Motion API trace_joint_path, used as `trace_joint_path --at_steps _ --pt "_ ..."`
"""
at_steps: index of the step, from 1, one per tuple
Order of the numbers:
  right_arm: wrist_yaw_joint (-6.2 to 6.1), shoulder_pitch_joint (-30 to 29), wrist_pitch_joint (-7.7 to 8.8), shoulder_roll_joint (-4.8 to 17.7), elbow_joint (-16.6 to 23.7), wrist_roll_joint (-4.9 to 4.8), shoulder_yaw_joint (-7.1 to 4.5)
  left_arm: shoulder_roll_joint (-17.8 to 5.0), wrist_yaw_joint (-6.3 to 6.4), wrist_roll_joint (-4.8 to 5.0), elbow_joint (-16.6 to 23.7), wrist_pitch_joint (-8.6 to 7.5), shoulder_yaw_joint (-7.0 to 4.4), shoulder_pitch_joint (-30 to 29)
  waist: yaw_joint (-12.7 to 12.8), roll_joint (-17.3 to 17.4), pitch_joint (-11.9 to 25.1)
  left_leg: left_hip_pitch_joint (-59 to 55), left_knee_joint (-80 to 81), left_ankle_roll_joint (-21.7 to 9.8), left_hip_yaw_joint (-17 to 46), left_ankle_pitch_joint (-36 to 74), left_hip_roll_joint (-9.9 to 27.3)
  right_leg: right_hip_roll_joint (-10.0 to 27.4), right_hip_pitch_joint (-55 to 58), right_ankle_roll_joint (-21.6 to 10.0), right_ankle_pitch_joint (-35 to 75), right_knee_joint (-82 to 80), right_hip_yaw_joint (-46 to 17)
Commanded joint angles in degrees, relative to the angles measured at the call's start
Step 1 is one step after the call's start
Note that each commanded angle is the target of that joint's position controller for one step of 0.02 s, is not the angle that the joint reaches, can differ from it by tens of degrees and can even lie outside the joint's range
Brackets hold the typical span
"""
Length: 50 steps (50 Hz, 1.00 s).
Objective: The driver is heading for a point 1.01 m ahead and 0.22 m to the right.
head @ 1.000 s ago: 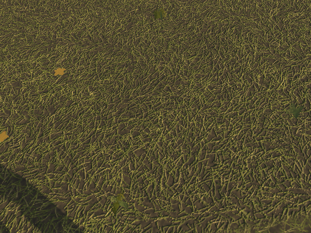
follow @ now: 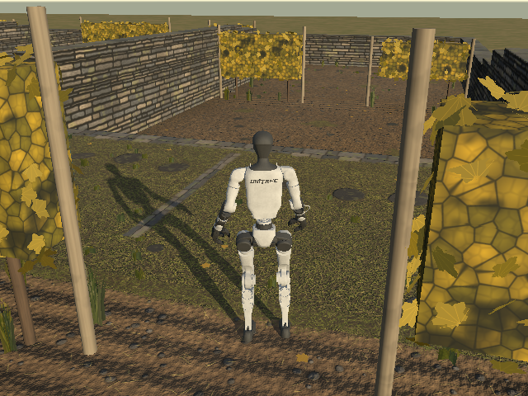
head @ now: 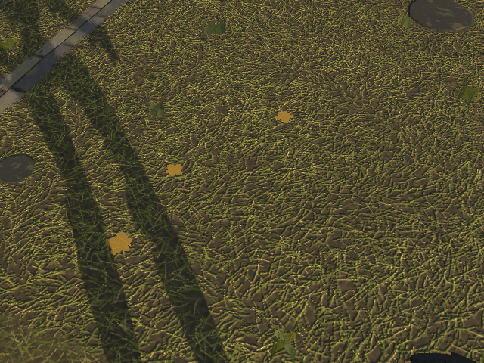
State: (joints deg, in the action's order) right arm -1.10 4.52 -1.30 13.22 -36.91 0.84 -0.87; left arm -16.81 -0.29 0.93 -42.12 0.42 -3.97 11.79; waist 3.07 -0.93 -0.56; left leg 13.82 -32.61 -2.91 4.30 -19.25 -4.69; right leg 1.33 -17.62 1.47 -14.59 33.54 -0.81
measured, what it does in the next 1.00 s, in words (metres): steps on the spot: left foot, then right foot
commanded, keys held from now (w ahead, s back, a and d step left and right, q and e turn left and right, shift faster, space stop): e+shift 0.46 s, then shift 0.08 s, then q+shift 0.46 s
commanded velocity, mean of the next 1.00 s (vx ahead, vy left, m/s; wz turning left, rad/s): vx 0.00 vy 0.00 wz -0.27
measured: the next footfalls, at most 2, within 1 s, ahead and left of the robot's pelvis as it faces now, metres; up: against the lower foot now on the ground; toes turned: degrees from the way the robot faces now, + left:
left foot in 0.30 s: +0.07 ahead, +0.11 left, +0.00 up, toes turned -22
right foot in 0.72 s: -0.03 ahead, -0.14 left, +0.00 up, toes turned -25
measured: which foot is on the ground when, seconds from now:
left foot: down 0.00-0.04, up 0.06-0.28, down 0.30-0.74, up 0.76-1.00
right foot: down 0.00-0.30, up 0.32-0.70, down 0.72-1.00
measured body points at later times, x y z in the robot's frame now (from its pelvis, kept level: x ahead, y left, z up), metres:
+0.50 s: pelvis +0.00 +0.03 +0.01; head +0.04 +0.04 +0.46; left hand +0.27 +0.25 -0.08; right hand +0.02 -0.28 -0.07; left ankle +0.04 +0.12 -0.73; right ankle -0.06 -0.11 -0.64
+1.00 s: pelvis -0.01 +0.01 +0.00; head +0.04 +0.01 +0.45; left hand +0.25 +0.22 -0.09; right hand +0.02 -0.31 -0.09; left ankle +0.03 +0.12 -0.70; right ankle -0.07 -0.12 -0.73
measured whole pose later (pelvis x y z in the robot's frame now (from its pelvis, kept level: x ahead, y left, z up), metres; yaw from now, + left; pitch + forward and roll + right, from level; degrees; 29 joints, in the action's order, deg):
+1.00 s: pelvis -0.01 +0.01 +0.00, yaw -15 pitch +2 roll -2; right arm 0.9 13.2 -4.5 18.0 -37.5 -1.4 -5.2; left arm -16.0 2.0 -0.1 -38.1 0.9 -4.8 4.5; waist -1.7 -0.1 -4.0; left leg 26.8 -50.2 3.6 -3.4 -23.1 4.4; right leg 4.9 -12.4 2.0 -16.4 27.9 9.3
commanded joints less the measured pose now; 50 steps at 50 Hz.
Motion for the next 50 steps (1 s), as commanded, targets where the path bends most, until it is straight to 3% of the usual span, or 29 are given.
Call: trace_joint_path --at_steps 1,2,4,5,7,8,10,12,14,15,16,17,18,19,21,23,26,29,31,33,35,36,37,38,39,40,43,47,50 --pt "-1.35 5.13 0.82 11.68 3.04 0.61 -4.69 -12.75 -0.04 0.28 6.18 -1.71 -3.20 -4.45 -6.66 -4.13 3.71 -2.55 -2.24 -1.91 2.63 14.64 6.15 4.97 0.92 -6.47 29.95 -3.49 -10.63" --pt "-1.58 1.68 0.98 10.78 3.89 1.02 -4.66 -12.59 -0.03 0.76 5.96 -1.71 -3.60 -1.74 -4.29 -8.30 4.54 1.49 -8.98 1.69 -2.57 8.57 1.41 9.08 2.82 -11.40 30.15 -7.30 -18.84" --pt "-1.51 -4.05 1.07 7.99 6.36 0.05 -4.33 -11.86 0.62 -0.76 5.01 -1.89 -3.54 4.87 0.37 -14.23 5.43 17.29 -24.97 4.20 -0.10 -19.67 -3.19 16.76 13.19 -19.94 30.33 -13.90 -34.14" --pt "-1.16 -3.28 1.08 7.56 6.45 -0.59 -4.45 -11.98 0.94 -0.97 5.08 -2.32 -3.65 4.80 -0.24 -10.68 6.61 20.02 -31.98 4.44 2.97 -20.80 -1.66 16.34 15.54 -19.50 29.69 -12.96 -33.37" --pt "-0.60 -2.19 1.22 6.93 5.80 -0.93 -4.40 -11.55 1.91 0.62 6.44 -1.80 -4.01 -0.68 -3.02 -6.01 6.60 20.12 -25.21 4.92 3.75 -13.66 1.04 11.39 14.60 -14.09 26.71 -11.29 -26.23" --pt "-0.43 -2.91 1.49 6.31 5.70 -0.96 -4.33 -10.75 2.37 1.35 7.05 -0.79 -4.05 -2.26 -2.94 -5.98 6.59 18.53 -18.80 5.60 2.66 -11.25 1.01 9.20 13.97 -12.29 24.24 -11.30 -24.77" --pt "0.38 -2.16 2.05 4.73 5.05 -1.35 -4.04 -11.20 2.92 1.11 7.91 1.30 -4.57 -2.80 -2.67 -7.60 7.99 12.69 -11.38 6.60 0.95 -6.80 -0.83 6.91 11.33 -11.53 23.00 -10.92 -24.75" --pt "1.15 0.86 2.36 5.49 3.79 -1.86 -4.37 -11.65 2.81 0.99 8.94 2.20 -4.99 -3.57 -2.91 -9.29 9.09 6.39 -3.56 6.44 0.39 -3.15 -1.75 6.06 8.18 -10.96 20.62 -10.86 -25.94" --pt "1.35 5.71 2.50 6.88 2.05 -1.78 -5.24 -11.22 2.62 1.83 9.92 2.46 -4.84 -5.78 -5.23 -9.54 9.05 -1.78 8.47 5.67 -0.59 5.16 -1.61 4.27 3.51 -8.97 13.22 -9.70 -27.14" --pt "0.99 7.83 2.31 8.79 1.17 -1.63 -6.08 -9.65 2.61 1.89 10.08 2.38 -4.35 -5.14 -5.47 -7.87 8.94 -8.54 13.11 4.26 0.89 8.99 1.88 1.81 -2.11 -6.47 3.94 -7.49 -25.83" --pt "0.28 8.29 1.80 13.14 2.01 -0.65 -7.02 -5.67 2.24 0.94 9.40 2.39 -3.31 -0.77 -3.18 4.14 9.48 -14.92 16.39 -0.97 14.54 6.21 15.74 -4.53 -10.99 -2.86 -14.62 5.54 -18.32" --pt "0.68 4.75 1.79 15.84 3.03 2.39 -7.19 -7.05 2.21 0.75 10.78 1.54 -3.89 0.18 -1.13 16.54 5.31 -7.81 19.69 -8.78 29.73 7.86 26.59 -8.05 -20.00 -0.51 -21.25 18.11 -12.21" --pt "0.50 1.06 2.46 13.04 4.83 2.63 -6.45 -11.45 2.13 0.26 9.86 1.09 -5.04 0.78 -0.01 12.33 2.82 -5.06 19.97 -10.84 27.31 8.54 27.55 -2.64 -20.05 0.74 -18.16 27.64 -11.02" --pt "-0.03 -1.94 2.70 9.81 5.28 1.88 -5.52 -13.23 2.06 0.50 8.45 1.40 -5.67 0.91 0.52 7.88 1.08 -2.86 18.86 -9.03 19.47 8.31 23.69 -1.39 -19.72 1.48 -13.76 31.21 -9.30" --pt "-1.24 -3.44 2.75 8.55 5.60 0.28 -5.00 -10.80 2.07 0.33 7.03 2.36 -5.21 2.23 0.08 6.13 0.20 -4.09 17.34 -6.83 9.62 11.90 18.41 -0.06 -21.24 3.31 -7.02 36.82 -7.19" --pt "-2.12 -0.33 2.53 8.66 4.95 0.51 -4.74 -8.70 1.50 0.79 8.67 2.42 -4.25 -0.32 -2.10 7.00 0.14 -5.57 17.33 -7.84 3.55 17.74 17.27 1.51 -22.75 4.90 -4.02 37.67 -3.80" --pt "-1.99 6.65 1.83 10.54 2.81 0.70 -5.25 -6.12 1.25 0.37 11.55 2.00 -2.65 -5.58 -5.85 6.63 1.99 -12.24 16.51 -11.12 3.64 25.13 19.43 1.81 -23.67 6.24 -5.98 30.65 -3.23" --pt "-0.64 6.71 1.56 12.14 2.04 -0.09 -5.60 -4.08 1.20 -0.69 11.85 1.72 -1.33 -6.20 -5.60 6.53 4.38 -12.81 14.83 -12.40 2.63 31.04 20.33 1.13 -16.75 5.45 -9.71 21.38 -3.55" --pt "0.60 4.02 1.90 10.56 1.57 -0.76 -4.72 -2.46 1.44 -1.26 10.57 1.69 -0.47 -4.81 -3.79 7.91 5.31 -8.29 13.99 -11.57 0.70 32.48 18.45 0.89 -6.55 4.32 -10.28 11.07 -2.01" --pt "1.69 4.60 2.41 9.66 0.11 -1.67 -4.10 -2.69 1.72 -1.39 8.78 1.64 -0.56 -3.32 -3.07 9.69 4.61 -6.29 12.28 -10.18 1.12 33.01 16.45 -1.22 1.44 3.67 -4.33 -1.59 0.52" --pt "1.95 6.87 2.57 12.55 -1.21 -3.32 -4.84 -6.34 1.95 -0.93 8.09 1.41 -1.65 -1.66 -2.11 9.96 3.27 -2.71 9.48 -6.88 3.00 32.71 15.61 -2.32 10.45 0.68 8.86 -15.48 0.68" --pt "2.11 8.06 3.09 12.27 -1.02 -2.63 -4.59 -9.68 2.59 -0.90 8.44 1.42 -2.43 -0.06 -2.47 7.09 5.98 1.21 7.61 -3.42 3.50 26.39 14.26 2.88 17.86 -1.20 18.13 -13.74 -3.74" --pt "2.62 8.82 3.80 9.19 0.11 -0.91 -3.60 -13.49 3.45 -2.05 8.90 2.01 -3.22 1.98 -3.36 -2.86 10.45 10.04 0.54 0.13 0.42 10.29 10.25 12.97 27.72 -5.91 39.68 -6.23 -10.09" --pt "2.37 8.77 3.83 7.74 0.30 -1.97 -3.25 -13.61 3.29 -1.88 7.70 2.67 -3.83 0.10 -2.95 -12.43 10.42 14.65 -4.78 3.38 -6.60 -5.29 5.83 18.49 23.34 -12.80 35.34 -7.96 -12.10" --pt "1.88 6.08 3.09 10.71 0.40 -2.53 -4.12 -10.78 2.99 -2.22 8.98 2.29 -3.36 -0.99 -0.18 -12.27 8.06 17.18 -16.16 5.10 -6.20 -14.61 5.75 19.71 19.88 -15.95 31.68 -10.92 -14.13" --pt "1.48 5.99 2.03 12.12 0.49 -3.05 -5.29 -8.77 3.06 -2.69 8.94 1.68 -2.74 -1.69 -0.20 -11.75 6.45 20.62 -27.36 5.99 -4.75 -17.58 6.17 20.47 17.76 -16.91 32.14 -12.31 -13.47" --pt "0.28 10.00 -1.64 9.73 0.01 -2.41 -5.60 -6.37 2.89 -1.40 9.02 -0.03 -2.17 -9.01 -4.54 -9.70 2.18 19.97 -32.01 8.07 -3.46 -10.32 8.72 16.90 10.06 -13.34 26.48 -14.34 -4.08" --pt "1.55 6.83 -2.40 7.05 3.80 -2.17 -4.66 -6.90 2.82 -1.30 8.29 -0.31 -2.85 -10.34 -3.60 -8.56 3.08 14.98 -20.52 7.44 -5.98 -3.37 10.54 16.36 9.32 -12.00 22.96 -13.42 2.59" --pt "2.80 7.10 -2.82 8.68 5.73 -2.35 -5.27 -9.57 2.00 -0.47 7.33 -0.42 -3.90 -8.38 -3.02 -8.19 4.84 10.30 -12.95 5.22 -8.99 -2.45 9.33 18.96 10.90 -11.19 24.25 -10.68 3.61"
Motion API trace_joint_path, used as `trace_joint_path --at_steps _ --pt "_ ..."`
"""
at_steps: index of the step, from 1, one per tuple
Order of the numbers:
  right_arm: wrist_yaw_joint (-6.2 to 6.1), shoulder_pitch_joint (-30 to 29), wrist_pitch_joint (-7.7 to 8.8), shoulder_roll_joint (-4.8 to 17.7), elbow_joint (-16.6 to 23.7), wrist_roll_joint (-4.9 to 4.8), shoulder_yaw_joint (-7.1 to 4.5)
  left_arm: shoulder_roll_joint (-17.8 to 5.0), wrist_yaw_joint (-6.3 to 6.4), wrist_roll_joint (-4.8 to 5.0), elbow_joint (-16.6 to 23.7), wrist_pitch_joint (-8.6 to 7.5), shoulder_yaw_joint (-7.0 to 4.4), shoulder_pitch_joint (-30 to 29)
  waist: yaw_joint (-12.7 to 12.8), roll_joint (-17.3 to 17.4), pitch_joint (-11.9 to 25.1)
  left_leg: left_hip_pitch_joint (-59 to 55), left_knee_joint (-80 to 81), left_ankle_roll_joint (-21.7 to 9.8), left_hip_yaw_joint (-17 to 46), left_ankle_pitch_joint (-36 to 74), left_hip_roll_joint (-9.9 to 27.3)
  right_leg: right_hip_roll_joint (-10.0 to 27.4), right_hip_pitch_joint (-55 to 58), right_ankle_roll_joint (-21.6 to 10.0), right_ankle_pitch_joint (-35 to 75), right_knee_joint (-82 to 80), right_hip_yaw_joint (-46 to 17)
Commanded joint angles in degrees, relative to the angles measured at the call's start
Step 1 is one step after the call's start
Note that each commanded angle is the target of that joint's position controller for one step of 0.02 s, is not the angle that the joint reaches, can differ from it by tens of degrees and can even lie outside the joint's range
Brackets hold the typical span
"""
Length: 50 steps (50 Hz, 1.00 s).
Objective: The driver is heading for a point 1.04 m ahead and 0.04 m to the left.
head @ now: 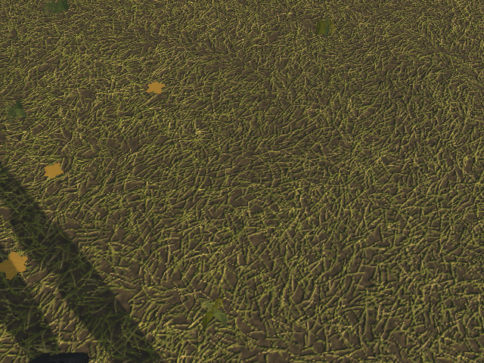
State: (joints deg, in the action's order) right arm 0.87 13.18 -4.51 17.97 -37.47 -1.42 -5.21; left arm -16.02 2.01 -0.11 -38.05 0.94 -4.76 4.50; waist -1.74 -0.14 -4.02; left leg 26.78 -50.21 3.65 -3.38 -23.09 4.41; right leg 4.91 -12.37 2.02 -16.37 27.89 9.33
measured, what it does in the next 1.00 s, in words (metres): walks ahead: left foot, then right foot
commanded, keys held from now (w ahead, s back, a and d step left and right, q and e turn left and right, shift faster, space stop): q+shift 0.10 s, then w+q+shift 0.14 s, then w+shift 0.02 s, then w+e+shift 0.70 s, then w+shift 0.02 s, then w+q+shift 0.02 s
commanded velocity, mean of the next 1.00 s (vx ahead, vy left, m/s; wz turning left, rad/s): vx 0.67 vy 0.00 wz -0.10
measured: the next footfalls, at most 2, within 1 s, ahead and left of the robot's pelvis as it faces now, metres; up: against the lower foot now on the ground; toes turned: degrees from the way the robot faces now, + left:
left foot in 0.08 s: +0.05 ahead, +0.12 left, +0.00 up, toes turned +10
right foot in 0.66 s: +0.39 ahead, -0.04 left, +0.00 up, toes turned +4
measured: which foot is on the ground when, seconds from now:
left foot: up 0.00-0.06, down 0.08-0.66, up 0.68-1.00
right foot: down 0.00-0.08, up 0.10-0.64, down 0.66-1.00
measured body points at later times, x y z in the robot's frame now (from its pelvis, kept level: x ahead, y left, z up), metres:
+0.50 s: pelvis +0.12 +0.04 +0.01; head +0.12 +0.05 +0.46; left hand +0.18 +0.35 -0.09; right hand +0.27 -0.21 -0.08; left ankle +0.01 +0.12 -0.73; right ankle +0.26 -0.06 -0.69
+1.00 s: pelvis +0.52 -0.01 +0.00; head +0.56 -0.03 +0.45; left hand +0.51 +0.28 -0.11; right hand +0.73 -0.26 -0.08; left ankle +0.76 +0.13 -0.67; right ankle +0.35 -0.04 -0.73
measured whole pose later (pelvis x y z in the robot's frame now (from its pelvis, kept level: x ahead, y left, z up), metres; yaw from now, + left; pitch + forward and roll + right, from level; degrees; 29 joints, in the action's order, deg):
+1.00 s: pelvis +0.52 -0.01 +0.00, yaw -9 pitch +3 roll +1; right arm 2.7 1.5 3.1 16.8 -34.2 3.3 1.7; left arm -16.8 -0.7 0.5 -48.4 -3.3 -2.9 29.3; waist 5.2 0.9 -1.5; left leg 44.3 -41.9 2.0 1.8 -0.8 4.8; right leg -9.0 5.7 -9.2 -19.6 12.9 -13.6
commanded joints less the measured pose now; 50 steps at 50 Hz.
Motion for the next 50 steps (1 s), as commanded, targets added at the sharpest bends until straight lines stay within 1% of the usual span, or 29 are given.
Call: trace_joint_path --at_steps 1,3,4,5,6,7,8,9,11,13,16,17,19,21,25,29,30,32,33,34,35,36,37,38,39,41,43,46,50 --pt "0.98 -0.42 0.09 4.37 6.42 -0.20 -1.31 -10.62 -0.64 1.09 3.10 -1.02 -3.25 -1.30 1.07 -8.63 8.51 -4.84 7.84 -2.34 -2.32 2.97 -0.46 15.83 5.33 -10.64 24.65 -3.30 -5.78" --pt "0.22 4.08 -0.08 6.07 5.36 -0.01 -2.69 -8.76 -1.28 1.89 1.71 -1.03 -3.02 0.29 -1.13 -4.17 8.74 -14.56 17.78 -5.68 -2.44 11.71 -3.58 12.67 0.09 -5.64 15.06 5.83 -1.45" --pt "-0.92 7.31 0.37 12.07 5.38 0.16 -4.71 -6.46 -1.63 0.72 1.48 -1.00 -2.53 2.30 -1.74 9.29 8.05 -23.57 24.58 -10.14 9.84 32.97 2.11 6.32 -10.94 -0.64 1.31 21.26 3.28" --pt "-1.11 6.88 1.78 19.10 7.79 1.66 -5.53 -3.30 -1.16 -1.44 6.61 -1.14 -1.00 -3.16 -1.00 23.71 8.72 -27.69 28.97 -23.29 37.61 45.16 16.18 -4.39 -28.78 3.70 -25.46 37.90 -2.20" --pt "-0.15 10.45 3.91 15.98 6.89 2.10 -4.84 -6.34 -0.95 -0.61 6.69 -1.57 -1.77 -5.39 -4.64 13.86 15.59 -29.61 32.94 -26.75 40.24 20.43 17.29 -4.45 -30.83 2.30 -24.48 44.96 -13.12" --pt "-0.13 10.73 5.27 13.66 5.60 0.88 -3.94 -7.05 -1.45 0.97 6.92 -2.49 -1.91 -6.30 -3.81 11.04 11.92 -28.58 36.18 -23.74 38.88 -6.29 14.83 -2.83 -34.03 -0.36 -18.31 43.56 -15.26" --pt "-0.41 8.47 5.73 11.83 5.50 -0.44 -3.31 -8.23 -1.71 1.37 6.30 -3.38 -2.48 -6.11 -2.32 7.17 8.02 -25.60 38.09 -20.45 38.15 -21.24 13.10 -1.48 -34.88 -2.05 -12.90 39.82 -15.46" --pt "-0.93 5.56 5.60 10.60 6.00 -0.83 -2.50 -9.49 -1.75 0.89 5.62 -4.01 -2.97 -6.03 -0.99 6.76 5.18 -22.59 39.05 -18.69 36.84 -22.70 11.92 -1.32 -34.24 -2.31 -8.28 36.17 -15.29" --pt "-2.14 3.24 5.61 10.13 7.36 0.23 -1.81 -8.70 -2.64 0.35 4.51 -5.40 -2.94 -4.57 0.57 8.40 4.99 -19.04 39.84 -17.04 32.03 -18.27 8.21 -2.82 -29.13 -1.42 -0.48 31.78 -14.27" --pt "-2.86 4.44 6.16 9.44 7.02 0.72 -1.41 -7.33 -3.14 0.13 2.92 -6.47 -2.52 -3.63 0.53 6.74 5.79 -20.25 39.40 -16.25 28.02 -10.83 6.57 -3.85 -27.69 -0.21 5.88 26.60 -13.03" --pt "-2.95 6.06 7.17 7.82 5.66 0.90 -0.32 -4.90 -3.40 0.39 0.96 -6.32 -1.10 -1.62 -0.10 9.83 5.37 -20.31 39.92 -15.18 21.06 -5.32 5.43 -3.28 -25.63 1.89 12.91 19.10 -10.59" --pt "-0.50 8.78 6.73 10.12 3.31 2.79 -0.78 -3.47 -4.69 -5.27 -1.11 -2.68 0.23 1.04 -0.67 12.99 4.59 -18.64 42.26 -13.65 19.36 -8.83 2.54 -3.11 -24.41 2.53 10.98 19.08 -6.83" --pt "1.27 9.13 6.70 8.15 3.50 2.91 -0.20 -5.95 -5.61 -3.15 -0.23 -0.69 -0.22 -2.15 -2.28 12.45 1.08 -17.74 44.22 -13.55 19.24 -9.58 4.00 -2.29 -25.50 2.83 11.23 17.14 -6.10" --pt "1.12 10.08 7.14 8.52 2.94 2.92 -0.15 -7.01 -6.24 -1.95 0.54 -0.77 -0.23 -4.41 -3.09 10.63 -0.11 -20.71 45.18 -13.74 19.15 -9.55 7.18 -1.47 -28.10 1.87 12.32 15.23 -7.12" --pt "-1.03 8.91 8.60 9.75 1.49 3.93 -0.51 -7.64 -7.23 -1.33 1.56 -1.60 -0.18 -4.36 -1.75 6.99 -3.10 -27.22 46.89 -12.72 14.83 -8.59 12.93 -2.18 -33.01 -1.82 10.51 15.04 -12.61" --pt "-1.42 7.11 9.17 8.84 -0.68 4.83 -0.39 -7.82 -7.70 -1.40 2.26 -1.37 0.39 -2.80 -0.32 5.72 -3.94 -31.55 46.77 -11.10 6.56 -1.02 13.55 -0.38 -30.85 -6.81 5.83 13.57 -8.33" --pt "-1.34 7.18 9.12 9.05 -1.42 5.01 -0.40 -7.53 -7.57 -1.34 2.47 -1.22 0.63 -2.24 -0.04 5.56 -3.88 -31.55 45.40 -10.93 3.89 5.76 13.22 -1.06 -28.12 -8.48 3.29 12.73 -6.34" --pt "-1.23 5.56 8.88 10.46 -1.99 4.51 -0.43 -8.17 -6.49 -1.02 0.56 -1.26 0.17 6.36 4.03 5.39 1.67 -29.06 30.99 -9.97 -3.46 43.65 10.90 -7.05 -12.84 -11.98 -1.62 12.04 -0.86" --pt "-1.40 4.19 8.22 10.78 -1.64 4.23 -0.26 -9.43 -5.79 -1.07 -3.36 -1.82 -0.83 19.25 10.21 2.21 8.47 -24.06 12.20 -9.18 -7.24 57.85 7.78 -12.04 2.36 -13.26 -2.79 9.60 0.26" --pt "-1.50 3.51 8.29 8.40 -0.27 4.59 0.96 -15.35 -4.69 -1.54 -6.44 -2.32 -2.60 32.28 15.02 -8.13 14.35 -9.76 -11.47 -7.24 -7.37 48.24 4.06 -6.11 18.01 -15.17 -17.16 4.13 -14.37" --pt "0.11 4.64 9.45 0.21 3.47 4.55 3.32 -20.62 -4.57 -1.26 -5.49 -2.61 -3.01 28.43 7.62 -24.77 13.50 13.89 -25.23 -4.46 -0.20 -2.44 -8.41 6.61 26.20 -20.31 -39.19 -12.32 -50.81" --pt "0.08 -0.97 10.55 2.94 4.40 4.97 3.41 -17.69 -4.81 -0.28 -3.90 -2.63 -2.64 22.77 8.00 -17.68 9.48 22.43 -31.05 -5.29 9.02 0.23 -8.16 8.52 25.39 -20.75 -31.02 -18.61 -62.86" --pt "0.36 -3.14 11.39 6.80 4.45 4.74 2.71 -16.51 -4.31 -0.82 -3.87 -2.76 -2.74 22.55 7.47 -8.16 8.09 24.31 -31.55 -6.08 9.72 4.35 -4.26 8.82 25.11 -20.11 -21.86 -14.90 -55.64" --pt "0.28 -3.40 11.83 6.83 3.56 4.92 3.06 -15.47 -3.97 -0.62 -4.24 -3.00 -2.65 22.82 6.50 -0.36 6.98 21.14 -26.61 -5.99 9.46 7.85 -1.34 7.21 19.97 -19.18 -14.89 -13.71 -48.42" --pt "0.12 -3.69 11.49 6.03 3.40 5.50 3.41 -13.86 -3.57 -0.43 -4.21 -3.19 -2.03 20.90 4.59 2.36 4.58 17.92 -22.51 -5.33 8.68 9.06 0.27 4.75 13.97 -17.63 -10.45 -14.47 -42.76" --pt "0.72 -3.21 9.52 4.80 3.19 6.19 4.19 -11.06 -3.09 -0.12 -4.29 -4.02 -0.81 19.72 2.39 -0.49 1.78 14.75 -17.78 -3.31 7.99 8.83 1.52 0.82 7.44 -17.82 -5.39 -16.28 -37.20" --pt "1.13 -6.31 7.93 4.21 4.06 6.27 4.70 -10.97 -2.98 0.29 -4.69 -4.73 -0.70 21.01 2.53 0.24 -1.12 15.74 -13.09 -1.84 5.10 8.92 1.32 -1.43 3.67 -18.27 0.75 -18.42 -33.69" --pt "1.65 -15.85 7.96 3.06 7.59 5.25 5.64 -11.33 -2.64 0.44 -5.96 -4.88 -0.94 23.03 4.82 -0.13 -4.03 15.60 -0.44 -0.31 1.63 16.83 -0.99 -3.73 1.47 -17.54 18.02 -19.52 -31.13" --pt "1.94 -20.38 8.87 1.55 8.72 4.07 6.58 -10.62 -2.03 1.17 -9.12 -5.47 -0.62 25.86 7.60 -2.54 -1.11 6.46 15.29 -2.80 -1.07 30.75 -4.15 -3.01 6.47 -14.13 40.56 -19.97 -28.65"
